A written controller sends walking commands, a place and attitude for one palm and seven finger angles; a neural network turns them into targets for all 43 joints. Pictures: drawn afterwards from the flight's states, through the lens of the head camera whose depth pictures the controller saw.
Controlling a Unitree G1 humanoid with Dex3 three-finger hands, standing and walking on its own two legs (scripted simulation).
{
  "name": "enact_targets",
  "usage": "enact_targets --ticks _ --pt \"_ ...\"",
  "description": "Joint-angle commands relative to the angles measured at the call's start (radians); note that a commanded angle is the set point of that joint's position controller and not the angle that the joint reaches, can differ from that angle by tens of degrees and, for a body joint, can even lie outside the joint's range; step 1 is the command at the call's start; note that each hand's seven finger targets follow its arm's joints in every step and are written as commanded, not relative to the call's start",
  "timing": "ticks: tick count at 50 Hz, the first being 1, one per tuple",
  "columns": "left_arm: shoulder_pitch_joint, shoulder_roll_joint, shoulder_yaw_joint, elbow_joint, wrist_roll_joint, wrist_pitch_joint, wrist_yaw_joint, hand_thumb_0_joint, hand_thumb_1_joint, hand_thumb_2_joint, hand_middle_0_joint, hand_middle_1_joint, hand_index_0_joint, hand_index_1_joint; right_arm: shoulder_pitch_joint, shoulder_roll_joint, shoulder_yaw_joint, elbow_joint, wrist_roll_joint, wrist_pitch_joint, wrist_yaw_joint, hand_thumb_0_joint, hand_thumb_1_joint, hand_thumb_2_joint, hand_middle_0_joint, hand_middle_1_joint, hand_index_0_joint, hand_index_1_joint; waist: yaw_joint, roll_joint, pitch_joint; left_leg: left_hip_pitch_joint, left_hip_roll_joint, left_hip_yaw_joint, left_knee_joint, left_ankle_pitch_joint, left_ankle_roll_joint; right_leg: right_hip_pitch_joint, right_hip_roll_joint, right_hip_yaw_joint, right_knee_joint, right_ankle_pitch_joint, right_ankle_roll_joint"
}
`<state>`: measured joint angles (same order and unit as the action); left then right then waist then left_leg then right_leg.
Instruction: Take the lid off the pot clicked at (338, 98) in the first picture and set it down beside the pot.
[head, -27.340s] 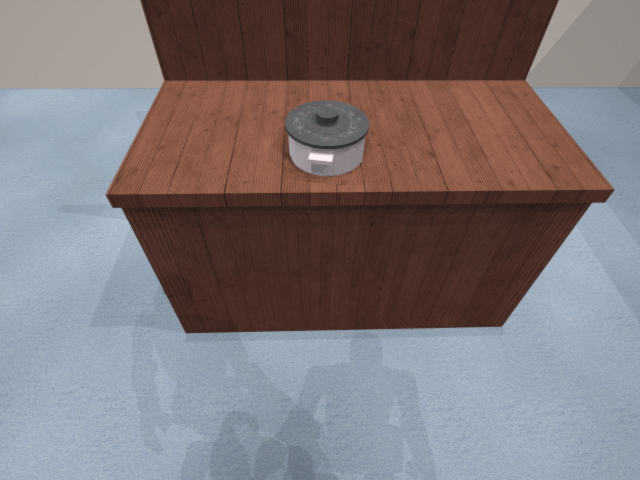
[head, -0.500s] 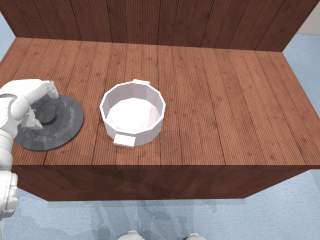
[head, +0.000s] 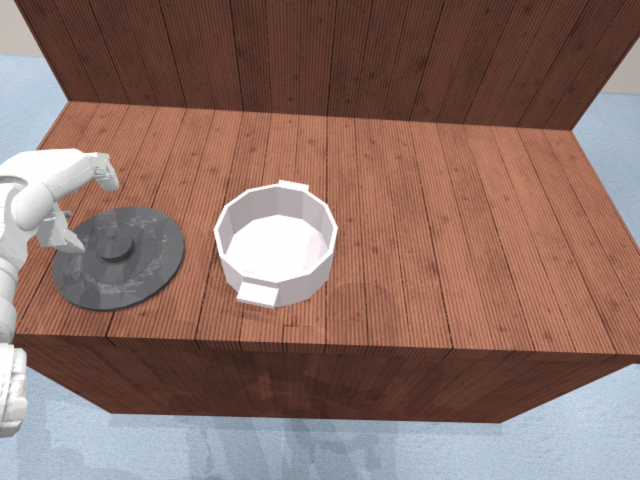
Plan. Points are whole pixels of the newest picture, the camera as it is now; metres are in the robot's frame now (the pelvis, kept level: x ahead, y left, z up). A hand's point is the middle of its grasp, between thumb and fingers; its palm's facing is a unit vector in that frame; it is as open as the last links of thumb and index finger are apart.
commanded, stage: raise the empty hand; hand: left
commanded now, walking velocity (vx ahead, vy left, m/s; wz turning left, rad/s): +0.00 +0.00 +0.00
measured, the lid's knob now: (116, 246) +0.45 +0.32 -0.04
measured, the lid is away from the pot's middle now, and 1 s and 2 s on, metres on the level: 0.25 0.25 0.25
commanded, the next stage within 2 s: draw the hand back to the body in 0.44 s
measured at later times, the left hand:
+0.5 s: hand (51, 190) +0.41 +0.32 +0.12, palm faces -0.38 -0.08 -0.92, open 11.1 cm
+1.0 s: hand (47, 217) +0.38 +0.32 +0.12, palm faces -0.33 -0.08 -0.94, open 11.0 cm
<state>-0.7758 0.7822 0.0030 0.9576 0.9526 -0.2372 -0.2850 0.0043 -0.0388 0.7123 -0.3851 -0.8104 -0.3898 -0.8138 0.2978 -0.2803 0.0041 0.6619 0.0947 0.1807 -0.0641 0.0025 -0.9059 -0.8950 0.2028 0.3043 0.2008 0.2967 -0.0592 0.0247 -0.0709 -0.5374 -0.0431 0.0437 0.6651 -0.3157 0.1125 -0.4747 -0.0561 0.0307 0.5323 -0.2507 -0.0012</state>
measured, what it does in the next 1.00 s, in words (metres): stands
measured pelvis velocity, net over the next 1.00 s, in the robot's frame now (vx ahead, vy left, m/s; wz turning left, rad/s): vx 0.00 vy -0.02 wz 0.03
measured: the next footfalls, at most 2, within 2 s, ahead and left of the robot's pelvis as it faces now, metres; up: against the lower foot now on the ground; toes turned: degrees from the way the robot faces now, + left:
none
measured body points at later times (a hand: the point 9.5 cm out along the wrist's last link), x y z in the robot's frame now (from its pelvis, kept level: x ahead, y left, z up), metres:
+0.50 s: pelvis +0.00 -0.01 +0.01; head +0.05 +0.00 +0.46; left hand +0.43 +0.33 +0.17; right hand +0.07 -0.28 -0.11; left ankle +0.00 +0.04 -0.72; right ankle +0.01 -0.20 -0.72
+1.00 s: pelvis +0.00 -0.02 +0.01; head +0.05 -0.01 +0.46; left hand +0.39 +0.32 +0.17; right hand +0.11 -0.28 -0.10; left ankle +0.00 +0.04 -0.72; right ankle +0.01 -0.20 -0.72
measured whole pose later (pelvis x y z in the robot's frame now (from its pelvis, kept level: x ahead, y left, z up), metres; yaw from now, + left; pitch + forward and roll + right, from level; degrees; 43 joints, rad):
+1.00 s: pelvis +0.00 -0.02 +0.01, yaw +2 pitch +7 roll -2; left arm -0.59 0.79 0.09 0.67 0.88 -0.24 -0.39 0.00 -0.04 0.71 -0.39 -0.81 -0.39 -0.81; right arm 0.23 -0.27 0.00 0.63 0.09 0.20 -0.04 0.01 -0.91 -0.90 0.20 0.30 0.20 0.30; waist -0.03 0.04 -0.03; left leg -0.40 -0.05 0.02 0.54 -0.26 0.09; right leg -0.33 -0.06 0.01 0.42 -0.20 0.02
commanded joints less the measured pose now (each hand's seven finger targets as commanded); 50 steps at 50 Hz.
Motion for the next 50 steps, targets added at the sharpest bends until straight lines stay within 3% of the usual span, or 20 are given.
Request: enact_targets --ticks 1,3,5,8,9,12,14,16,18,21,24,25,28,31,33,37,42,44,48,50 --pt "-0.468 0.301 0.071 -0.231 -0.016 0.01 0.014 0.0 -0.044 0.713 -0.376 -0.809 -0.376 -0.809 0.052 -0.18 -0.06 -0.086 -0.004 -0.025 -0.018 0.0 -0.9 -0.9 0.2 0.3 0.2 0.3 -0.007 0.127 -0.342 0.427 0.057 -0.119 -0.109 0.4 -0.083 -0.046 0.083 -0.091 -0.052 0.124 -0.05" --pt "-0.477 0.338 0.101 -0.277 -0.018 -0.003 0.007 0.0 -0.044 0.713 -0.376 -0.809 -0.376 -0.809 0.047 -0.181 -0.06 -0.09 -0.008 -0.032 -0.02 0.0 -0.9 -0.9 0.2 0.3 0.2 0.3 -0.003 0.154 -0.363 0.464 0.063 -0.121 -0.102 0.473 -0.088 -0.028 0.078 -0.087 -0.058 0.152 -0.05" --pt "-0.426 0.38 0.15 -0.232 -0.022 -0.007 0.005 0.0 -0.044 0.713 -0.376 -0.809 -0.376 -0.809 0.046 -0.178 -0.055 -0.095 -0.008 -0.031 -0.027 0.0 -0.9 -0.9 0.2 0.3 0.2 0.3 0.003 0.105 -0.384 0.454 0.052 -0.114 -0.101 0.485 -0.077 0.016 0.083 -0.088 -0.062 0.181 -0.047" --pt "-0.443 0.361 0.129 -0.213 -0.033 -0.002 -0.01 0.0 -0.044 0.713 -0.376 -0.809 -0.376 -0.809 0.037 -0.182 -0.054 -0.089 -0.006 -0.033 -0.027 0.0 -0.9 -0.9 0.2 0.3 0.2 0.3 -0.002 0.09 -0.328 0.42 0.056 -0.107 -0.127 0.433 -0.073 0.017 0.076 -0.089 -0.08 0.167 -0.046" --pt "-0.436 0.3 0.072 -0.146 -0.034 0.015 -0.017 0.0 -0.044 0.713 -0.376 -0.809 -0.376 -0.809 0.037 -0.178 -0.051 -0.079 -0.004 -0.033 -0.023 0.0 -0.9 -0.9 0.2 0.3 0.2 0.3 -0.015 0.084 -0.262 0.383 0.058 -0.102 -0.134 0.382 -0.073 -0.007 0.08 -0.096 -0.082 0.13 -0.043" --pt "-0.483 0.287 0.047 -0.192 -0.027 0.022 -0.034 0.0 -0.044 0.713 -0.376 -0.809 -0.376 -0.809 0.032 -0.177 -0.053 -0.084 -0.001 -0.036 -0.018 0.0 -0.9 -0.9 0.2 0.3 0.2 0.3 -0.008 0.114 -0.261 0.405 0.059 -0.109 -0.152 0.334 -0.073 -0.012 0.077 -0.097 -0.094 0.096 -0.049" --pt "-0.525 0.334 0.083 -0.289 -0.02 0.007 -0.043 0.0 -0.044 0.713 -0.376 -0.809 -0.376 -0.809 0.033 -0.176 -0.056 -0.095 -0.008 -0.037 -0.021 0.0 -0.9 -0.9 0.2 0.3 0.2 0.3 -0.002 0.153 -0.371 0.483 0.054 -0.12 -0.146 0.434 -0.079 0.024 0.081 -0.089 -0.095 0.138 -0.05" --pt "-0.515 0.33 0.09 -0.306 -0.033 0.001 -0.051 0.0 -0.044 0.713 -0.376 -0.809 -0.376 -0.809 0.03 -0.17 -0.057 -0.093 -0.01 -0.039 -0.025 0.0 -0.9 -0.9 0.2 0.3 0.2 0.3 -0.005 0.141 -0.391 0.511 0.059 -0.12 -0.139 0.472 -0.077 0.034 0.078 -0.093 -0.102 0.159 -0.045" --pt "-0.498 0.396 0.151 -0.272 -0.041 -0.007 -0.052 0.0 -0.044 0.713 -0.376 -0.809 -0.376 -0.809 0.032 -0.182 -0.055 -0.089 -0.012 -0.041 -0.029 0.0 -0.9 -0.9 0.2 0.3 0.2 0.3 0.002 0.105 -0.374 0.482 0.055 -0.112 -0.144 0.479 -0.068 0.063 0.074 -0.089 -0.111 0.191 -0.047" --pt "-0.437 0.31 0.077 -0.1 -0.057 0.024 -0.068 0.0 -0.044 0.713 -0.376 -0.809 -0.376 -0.809 0.029 -0.186 -0.046 -0.07 0.0 -0.035 -0.022 0.0 -0.9 -0.9 0.2 0.3 0.2 0.3 -0.01 0.004 -0.218 0.337 0.052 -0.086 -0.174 0.309 -0.051 0.052 0.074 -0.098 -0.116 0.142 -0.042" --pt "-0.505 0.253 0.015 -0.214 -0.022 0.022 -0.07 0.0 -0.044 0.713 -0.376 -0.809 -0.376 -0.809 0.016 -0.175 -0.058 -0.084 -0.004 -0.031 -0.01 0.0 -0.9 -0.9 0.2 0.3 0.2 0.3 -0.006 0.113 -0.282 0.423 0.055 -0.099 -0.169 0.376 -0.07 0.023 0.077 -0.096 -0.11 0.125 -0.047" --pt "-0.511 0.267 0.026 -0.231 -0.012 0.014 -0.069 0.0 -0.044 0.713 -0.376 -0.809 -0.376 -0.809 0.021 -0.176 -0.057 -0.085 -0.006 -0.031 -0.012 0.0 -0.9 -0.9 0.2 0.3 0.2 0.3 -0.004 0.123 -0.303 0.448 0.055 -0.106 -0.163 0.396 -0.075 0.011 0.081 -0.096 -0.109 0.125 -0.048" --pt "-0.462 0.456 0.189 -0.215 -0.028 -0.011 -0.059 0.0 -0.044 0.713 -0.376 -0.809 -0.376 -0.809 0.026 -0.193 -0.051 -0.091 -0.01 -0.03 -0.024 0.0 -0.9 -0.9 0.2 0.3 0.2 0.3 0.017 0.057 -0.359 0.407 0.044 -0.088 -0.155 0.386 -0.047 0.114 0.073 -0.08 -0.106 0.194 -0.051" --pt "-0.471 0.381 0.148 -0.262 -0.039 -0.01 -0.06 0.0 -0.044 0.713 -0.376 -0.809 -0.376 -0.809 0.005 -0.174 -0.055 -0.101 -0.01 -0.028 -0.023 0.0 -0.9 -0.9 0.2 0.3 0.2 0.3 0.011 0.101 -0.358 0.43 0.047 -0.092 -0.165 0.411 -0.05 0.099 0.071 -0.094 -0.107 0.192 -0.046" --pt "-0.447 0.402 0.171 -0.332 -0.034 -0.022 -0.049 0.0 -0.044 0.713 -0.376 -0.809 -0.376 -0.809 -0.003 -0.172 -0.061 -0.112 -0.014 -0.029 -0.014 0.0 -0.9 -0.9 0.2 0.3 0.2 0.3 0.018 0.15 -0.379 0.473 0.055 -0.103 -0.154 0.504 -0.067 0.097 0.07 -0.093 -0.107 0.199 -0.049" --pt "-0.297 0.364 0.181 -0.276 -0.057 -0.011 -0.052 0.0 -0.044 0.713 -0.376 -0.809 -0.376 -0.809 -0.019 -0.164 -0.056 -0.117 -0.01 -0.017 -0.002 0.0 -0.9 -0.9 0.2 0.3 0.2 0.3 0.026 0.088 -0.31 0.415 0.05 -0.093 -0.159 0.457 -0.053 0.107 0.072 -0.098 -0.11 0.196 -0.044" --pt "-0.287 0.323 0.139 -0.404 -0.07 0.014 -0.065 0.0 -0.044 0.713 -0.376 -0.809 -0.376 -0.809 -0.048 -0.154 -0.058 -0.141 -0.006 -0.007 0.012 0.0 -0.9 -0.9 0.2 0.3 0.2 0.3 0.018 0.122 -0.308 0.442 0.055 -0.1 -0.169 0.466 -0.053 0.111 0.071 -0.096 -0.123 0.185 -0.045" --pt "-0.308 0.376 0.194 -0.523 -0.074 0.005 -0.064 0.0 -0.044 0.713 -0.376 -0.809 -0.376 -0.809 -0.053 -0.155 -0.063 -0.151 -0.014 -0.008 0.009 0.0 -0.9 -0.9 0.2 0.3 0.2 0.3 0.026 0.15 -0.384 0.515 0.055 -0.114 -0.165 0.561 -0.057 0.13 0.075 -0.096 -0.126 0.212 -0.044" --pt "-0.182 0.437 0.286 -0.481 -0.105 0.005 -0.054 0.0 -0.044 0.713 -0.376 -0.809 -0.376 -0.809 -0.071 -0.159 -0.053 -0.149 -0.013 -0.008 0.008 0.0 -0.9 -0.9 0.2 0.3 0.2 0.3 0.04 0.09 -0.326 0.453 0.05 -0.106 -0.176 0.502 -0.048 0.171 0.064 -0.095 -0.13 0.23 -0.045" --pt "-0.151 0.313 0.188 -0.443 -0.113 0.033 -0.06 0.0 -0.044 0.713 -0.376 -0.809 -0.376 -0.809 -0.088 -0.147 -0.049 -0.148 -0.007 -0.003 0.017 0.0 -0.9 -0.9 0.2 0.3 0.2 0.3 0.032 0.063 -0.255 0.411 0.053 -0.099 -0.191 0.435 -0.051 0.144 0.068 -0.104 -0.138 0.194 -0.041"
